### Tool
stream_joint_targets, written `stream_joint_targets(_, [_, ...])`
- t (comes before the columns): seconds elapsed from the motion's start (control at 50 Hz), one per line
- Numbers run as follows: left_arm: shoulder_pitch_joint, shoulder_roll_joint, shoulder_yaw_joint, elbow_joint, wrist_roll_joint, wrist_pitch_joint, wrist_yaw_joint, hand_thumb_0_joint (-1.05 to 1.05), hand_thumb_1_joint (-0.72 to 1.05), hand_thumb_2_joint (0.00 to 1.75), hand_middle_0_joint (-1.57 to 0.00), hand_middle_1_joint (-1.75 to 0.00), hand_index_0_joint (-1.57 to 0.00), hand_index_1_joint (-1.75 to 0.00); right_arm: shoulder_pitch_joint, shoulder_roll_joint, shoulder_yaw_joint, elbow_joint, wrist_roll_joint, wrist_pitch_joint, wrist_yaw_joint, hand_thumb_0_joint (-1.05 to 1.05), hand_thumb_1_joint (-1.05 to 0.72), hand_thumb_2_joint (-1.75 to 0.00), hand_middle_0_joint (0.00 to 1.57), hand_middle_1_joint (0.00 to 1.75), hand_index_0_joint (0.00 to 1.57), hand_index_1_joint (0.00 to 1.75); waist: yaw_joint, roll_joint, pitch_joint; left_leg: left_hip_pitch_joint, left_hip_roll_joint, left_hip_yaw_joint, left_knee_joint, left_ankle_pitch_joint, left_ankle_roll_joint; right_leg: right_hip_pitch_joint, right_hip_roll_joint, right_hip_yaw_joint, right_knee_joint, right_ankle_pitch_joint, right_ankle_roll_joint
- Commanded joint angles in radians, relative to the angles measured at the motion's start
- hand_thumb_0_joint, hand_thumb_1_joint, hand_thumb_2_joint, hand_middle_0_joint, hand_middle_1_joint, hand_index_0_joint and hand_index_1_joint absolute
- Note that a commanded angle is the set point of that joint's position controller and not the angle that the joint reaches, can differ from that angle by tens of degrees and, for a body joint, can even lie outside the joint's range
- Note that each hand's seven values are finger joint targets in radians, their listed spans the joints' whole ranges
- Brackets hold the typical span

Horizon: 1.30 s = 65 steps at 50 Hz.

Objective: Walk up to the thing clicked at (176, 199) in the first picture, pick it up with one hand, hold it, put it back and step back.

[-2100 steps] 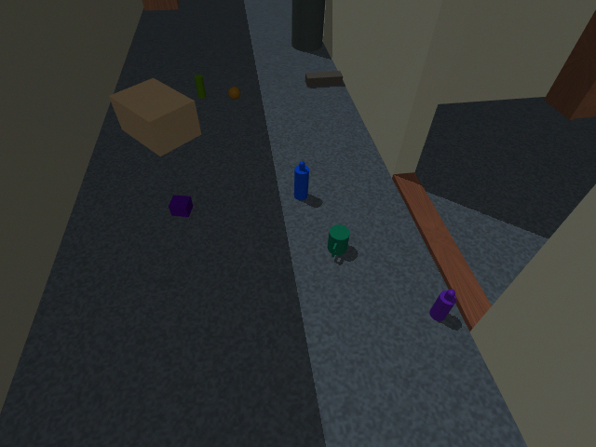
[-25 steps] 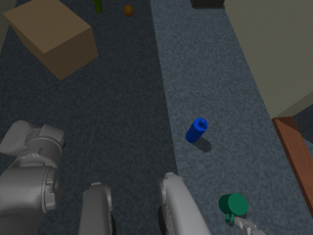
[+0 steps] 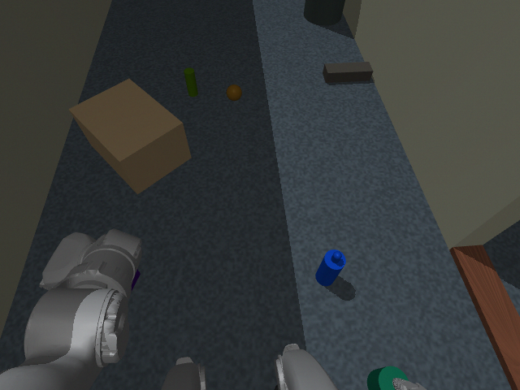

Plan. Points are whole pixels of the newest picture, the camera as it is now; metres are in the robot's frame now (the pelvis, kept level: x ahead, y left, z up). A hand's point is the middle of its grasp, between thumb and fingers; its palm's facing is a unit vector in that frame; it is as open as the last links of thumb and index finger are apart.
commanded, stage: lift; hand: left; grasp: from above
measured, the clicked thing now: (105, 279) +0.36 +0.25 -0.11
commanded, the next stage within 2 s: hold in 0.26 s
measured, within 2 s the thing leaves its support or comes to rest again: neither
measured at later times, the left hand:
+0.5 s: hand (83, 255) +0.36 +0.24 +0.00, palm faces -0.13 -0.43 -0.90, open 10.9 cm
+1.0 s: hand (81, 239) +0.37 +0.23 +0.03, palm faces -0.10 -0.43 -0.90, open 10.8 cm
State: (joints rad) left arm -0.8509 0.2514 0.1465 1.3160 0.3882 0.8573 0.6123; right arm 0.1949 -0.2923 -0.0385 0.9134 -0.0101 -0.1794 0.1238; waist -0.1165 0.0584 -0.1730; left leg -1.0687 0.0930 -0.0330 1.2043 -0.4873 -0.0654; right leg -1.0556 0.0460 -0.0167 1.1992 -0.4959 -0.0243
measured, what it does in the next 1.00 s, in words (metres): rises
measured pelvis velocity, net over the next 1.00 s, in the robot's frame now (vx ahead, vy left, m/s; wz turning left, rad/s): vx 0.05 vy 0.01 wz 0.01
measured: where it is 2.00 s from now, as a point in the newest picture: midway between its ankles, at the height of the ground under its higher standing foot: outside the picture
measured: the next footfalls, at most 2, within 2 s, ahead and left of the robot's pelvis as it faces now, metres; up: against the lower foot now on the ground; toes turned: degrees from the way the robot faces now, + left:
none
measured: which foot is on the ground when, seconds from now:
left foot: down 0.00-1.00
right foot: down 0.00-1.00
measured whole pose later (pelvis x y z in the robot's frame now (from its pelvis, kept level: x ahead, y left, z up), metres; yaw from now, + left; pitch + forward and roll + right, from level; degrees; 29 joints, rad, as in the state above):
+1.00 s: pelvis +0.05 +0.01 +0.07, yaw +0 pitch +11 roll +0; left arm -0.77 0.14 0.09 1.18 0.36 0.98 0.65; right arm 0.18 -0.29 -0.04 0.84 -0.02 -0.09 0.16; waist -0.07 0.05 -0.12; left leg -0.61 0.07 0.01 0.82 -0.40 -0.05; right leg -0.61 0.02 0.01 0.83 -0.42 -0.01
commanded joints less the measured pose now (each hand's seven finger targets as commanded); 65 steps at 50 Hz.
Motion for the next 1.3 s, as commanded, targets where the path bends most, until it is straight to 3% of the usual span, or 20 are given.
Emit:
stream_joint_targets(0.0, [-0.441,0.214,-0.049,-0.221,0.060,0.008,0.048,0.00,0.53,0.97,-0.83,-0.90,-0.84,-0.90,0.056,-0.169,-0.051,-0.069,0.002,-0.015,0.006,0.00,-0.87,-0.89,0.20,0.30,0.20,0.30,-0.010,-0.005,-0.459,0.311,-0.072,0.077,-0.164,0.246,0.038,0.341,0.015,0.026,-0.264,0.310,0.047])
stream_joint_targets(0.12, [-0.391,0.200,-0.056,-0.278,0.051,0.031,0.049,0.00,0.60,0.94,-0.88,-0.86,-0.89,-0.86,0.045,-0.173,-0.058,-0.087,0.001,0.000,0.010,0.00,-0.87,-0.89,0.20,0.30,0.20,0.30,0.006,0.011,-0.459,0.434,-0.072,0.076,-0.253,0.296,0.031,0.425,0.016,0.007,-0.314,0.353,0.038])
stream_joint_targets(0.14, [-0.389,0.200,-0.058,-0.267,0.055,0.038,0.048,0.00,0.60,0.93,-0.89,-0.85,-0.89,-0.85,0.042,-0.175,-0.057,-0.089,0.004,0.005,0.011,0.00,-0.87,-0.89,0.20,0.30,0.20,0.30,-0.005,-0.011,-0.449,0.460,-0.068,0.070,-0.272,0.295,0.034,0.430,0.019,-0.001,-0.325,0.349,0.039])
stream_joint_targets(0.2, [-0.384,0.192,-0.063,-0.244,0.058,0.055,0.052,0.00,0.63,0.90,-0.91,-0.82,-0.91,-0.82,0.023,-0.174,-0.055,-0.086,0.005,0.004,0.013,0.00,-0.87,-0.89,0.20,0.30,0.20,0.30,0.007,-0.006,-0.355,0.474,-0.070,0.075,-0.316,0.249,0.031,0.425,0.018,0.005,-0.369,0.274,0.036])
stream_joint_targets(0.32, [-0.382,0.131,-0.083,-0.216,0.058,0.067,0.067,0.00,0.66,0.88,-0.94,-0.80,-0.94,-0.80,0.000,-0.170,-0.052,-0.095,0.002,-0.005,0.026,0.00,-0.87,-0.89,0.20,0.30,0.20,0.30,0.009,-0.043,-0.288,0.491,-0.072,0.073,-0.356,0.222,0.034,0.442,0.015,0.009,-0.416,0.235,0.039])
stream_joint_targets(0.34, [-0.374,0.153,-0.070,-0.205,0.061,0.070,0.072,0.00,0.68,0.84,-0.94,-0.79,-0.95,-0.79,-0.003,-0.179,-0.061,-0.098,0.001,-0.007,0.029,0.00,-0.87,-0.89,0.20,0.30,0.20,0.30,0.021,-0.037,-0.294,0.497,-0.072,0.077,-0.357,0.228,0.030,0.448,0.015,0.010,-0.413,0.245,0.039])
stream_joint_targets(0.38, [-0.381,0.097,-0.085,-0.217,0.043,0.070,0.076,0.00,0.66,0.80,-0.97,-0.72,-0.96,-0.74,-0.004,-0.169,-0.056,-0.106,-0.004,-0.003,0.032,0.00,-0.88,-0.89,0.20,0.30,0.20,0.30,0.018,-0.025,-0.296,0.512,-0.071,0.075,-0.365,0.249,0.028,0.459,0.014,0.005,-0.409,0.277,0.033])
stream_joint_targets(0.52, [-0.389,0.114,-0.072,-0.243,0.042,0.077,0.100,0.00,0.68,0.75,-0.98,-0.69,-0.97,-0.71,-0.003,-0.184,-0.065,-0.137,-0.011,0.018,0.043,0.00,-0.88,-0.89,0.20,0.30,0.20,0.30,0.023,-0.047,-0.345,0.559,-0.074,0.081,-0.374,0.329,0.029,0.526,0.011,0.002,-0.401,0.431,0.035])
stream_joint_targets(0.56, [-0.418,0.090,-0.081,-0.295,0.022,0.077,0.101,0.00,0.66,0.78,-0.97,-0.69,-0.95,-0.71,-0.005,-0.173,-0.058,-0.142,-0.011,0.027,0.045,0.00,-0.88,-0.89,0.20,0.30,0.20,0.30,0.019,-0.034,-0.360,0.572,-0.084,0.087,-0.374,0.340,0.031,0.549,0.003,0.011,-0.413,0.481,0.038])
stream_joint_targets(0.6, [-0.395,0.130,-0.064,-0.298,0.023,0.084,0.099,0.00,0.68,0.74,-0.98,-0.66,-0.96,-0.68,-0.008,-0.182,-0.064,-0.145,-0.012,0.038,0.044,0.00,-0.88,-0.89,0.20,0.30,0.20,0.30,0.029,-0.032,-0.374,0.574,-0.084,0.088,-0.377,0.367,0.030,0.574,0.003,0.008,-0.408,0.523,0.040])
stream_joint_targets(0.64, [-0.395,0.113,-0.072,-0.307,0.022,0.087,0.095,0.00,0.68,0.73,-1.00,-0.63,-0.98,-0.66,-0.012,-0.176,-0.060,-0.154,-0.011,0.046,0.044,0.00,-0.88,-0.89,0.20,0.30,0.20,0.30,0.020,-0.051,-0.374,0.587,-0.085,0.086,-0.389,0.379,0.032,0.596,0.003,0.004,-0.411,0.558,0.042])
stream_joint_targets(0.66, [-0.413,0.136,-0.070,-0.312,0.040,0.089,0.095,0.00,0.70,0.71,-1.01,-0.62,-0.99,-0.65,-0.009,-0.177,-0.059,-0.149,-0.011,0.050,0.043,0.00,-0.88,-0.89,0.20,0.30,0.20,0.30,0.024,-0.036,-0.372,0.589,-0.087,0.089,-0.391,0.373,0.033,0.594,0.001,0.010,-0.421,0.554,0.042])
stream_joint_targets(0.72, [-0.385,0.125,-0.086,-0.313,0.059,0.097,0.085,0.00,0.70,0.66,-1.02,-0.58,-1.00,-0.60,-0.017,-0.173,-0.056,-0.155,-0.008,0.055,0.040,0.00,-0.88,-0.89,0.20,0.30,0.20,0.30,0.023,-0.029,-0.352,0.608,-0.085,0.087,-0.418,0.365,0.033,0.594,0.007,0.003,-0.434,0.505,0.038])
stream_joint_targets(0.74, [-0.392,0.100,-0.098,-0.329,0.056,0.099,0.084,0.00,0.70,0.68,-1.02,-0.59,-0.99,-0.62,-0.017,-0.163,-0.052,-0.154,-0.008,0.055,0.040,0.00,-0.88,-0.89,0.20,0.30,0.20,0.30,0.023,-0.028,-0.352,0.612,-0.089,0.088,-0.421,0.364,0.035,0.597,0.004,0.007,-0.444,0.508,0.038])
stream_joint_targets(0.76, [-0.377,0.116,-0.089,-0.317,0.058,0.105,0.084,0.00,0.71,0.68,-1.02,-0.59,-1.00,-0.62,-0.018,-0.171,-0.055,-0.160,-0.007,0.055,0.040,0.00,-0.88,-0.89,0.20,0.30,0.20,0.30,0.036,-0.033,-0.359,0.611,-0.089,0.088,-0.425,0.366,0.035,0.611,0.004,0.003,-0.443,0.503,0.037])
stream_joint_targets(0.92, [-0.368,0.075,-0.095,-0.308,0.030,0.120,0.097,0.00,0.75,0.72,-1.07,-0.60,-1.03,-0.64,-0.041,-0.157,-0.048,-0.170,-0.007,0.058,0.038,0.00,-0.89,-0.89,0.20,0.30,0.20,0.30,0.041,-0.057,-0.306,0.647,-0.086,0.082,-0.467,0.365,0.038,0.629,0.007,-0.002,-0.475,0.484,0.037])
stream_joint_targets(1.04, [-0.390,0.073,-0.090,-0.298,0.028,0.120,0.100,0.00,0.78,0.74,-1.09,-0.61,-1.06,-0.65,-0.042,-0.152,-0.047,-0.172,-0.011,0.060,0.039,0.00,-0.89,-0.89,0.20,0.30,0.20,0.30,0.044,-0.057,-0.294,0.637,-0.089,0.087,-0.472,0.370,0.039,0.631,0.001,0.006,-0.482,0.500,0.037])
stream_joint_targets(1.14, [-0.392,0.076,-0.094,-0.334,0.035,0.124,0.099,0.00,0.77,0.72,-1.08,-0.61,-1.05,-0.65,-0.038,-0.152,-0.047,-0.173,-0.009,0.069,0.043,0.00,-0.89,-0.90,0.20,0.30,0.20,0.30,0.039,-0.054,-0.325,0.654,-0.096,0.088,-0.469,0.413,0.042,0.663,-0.003,0.010,-0.478,0.600,0.039])
stream_joint_targets(1.2, [-0.392,0.098,-0.090,-0.348,0.040,0.129,0.103,0.00,0.82,0.71,-1.11,-0.59,-1.08,-0.63,-0.051,-0.148,-0.046,-0.173,-0.009,0.068,0.043,0.00,-0.89,-0.89,0.20,0.30,0.20,0.30,0.053,-0.044,-0.315,0.649,-0.096,0.091,-0.480,0.385,0.042,0.667,-0.002,0.010,-0.493,0.543,0.037])
stream_joint_targets(1.28, [-0.384,0.072,-0.091,-0.373,0.021,0.135,0.098,0.00,0.82,0.72,-1.12,-0.60,-1.08,-0.64,-0.062,-0.151,-0.053,-0.184,-0.008,0.074,0.044,0.00,-0.89,-0.89,0.20,0.30,0.20,0.30,0.047,-0.048,-0.360,0.668,-0.099,0.094,-0.479,0.425,0.039,0.708,-0.004,0.013,-0.484,0.635,0.043])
